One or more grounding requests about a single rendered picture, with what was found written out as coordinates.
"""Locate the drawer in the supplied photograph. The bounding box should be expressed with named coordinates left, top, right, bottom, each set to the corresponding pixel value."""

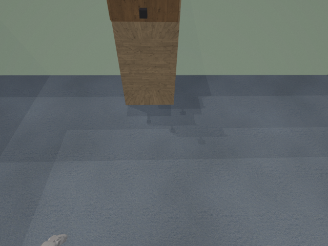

left=107, top=0, right=180, bottom=22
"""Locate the cabinet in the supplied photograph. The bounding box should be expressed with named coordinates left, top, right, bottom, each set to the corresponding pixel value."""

left=112, top=0, right=181, bottom=105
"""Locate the left robot hand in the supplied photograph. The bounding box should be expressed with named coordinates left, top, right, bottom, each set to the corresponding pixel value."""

left=41, top=234, right=68, bottom=246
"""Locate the handle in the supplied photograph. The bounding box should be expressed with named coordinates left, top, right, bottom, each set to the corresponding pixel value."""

left=139, top=8, right=148, bottom=18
